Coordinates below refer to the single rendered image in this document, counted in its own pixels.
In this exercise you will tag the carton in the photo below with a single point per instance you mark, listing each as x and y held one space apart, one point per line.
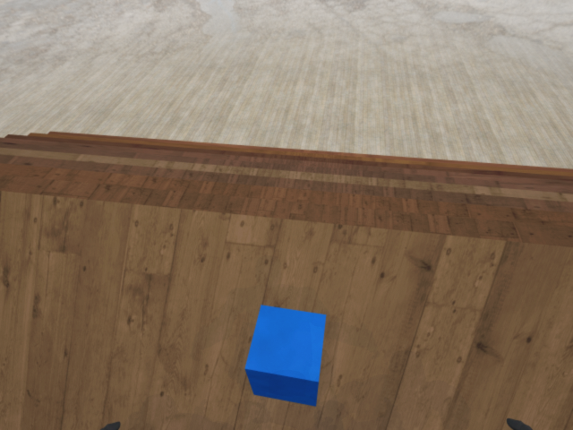
284 360

